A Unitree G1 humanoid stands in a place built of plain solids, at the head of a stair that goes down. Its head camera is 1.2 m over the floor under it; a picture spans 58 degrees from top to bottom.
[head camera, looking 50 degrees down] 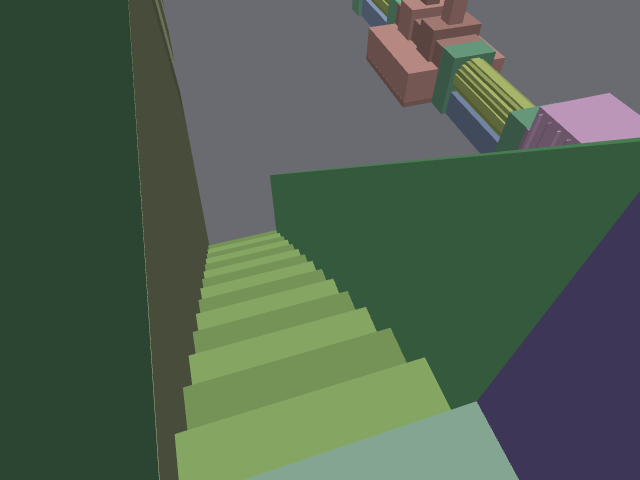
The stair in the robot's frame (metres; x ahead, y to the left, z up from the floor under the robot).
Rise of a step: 0.20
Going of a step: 0.23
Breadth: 0.85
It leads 17 degrees to the left of straight ahead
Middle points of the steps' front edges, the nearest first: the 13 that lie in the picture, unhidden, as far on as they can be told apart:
0.30 -0.03 0.00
0.53 0.04 -0.20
0.75 0.11 -0.41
0.98 0.18 -0.61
1.20 0.25 -0.82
1.42 0.32 -1.02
1.65 0.39 -1.22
1.87 0.46 -1.43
2.10 0.53 -1.63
2.32 0.60 -1.84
2.55 0.67 -2.04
2.77 0.74 -2.24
2.99 0.81 -2.45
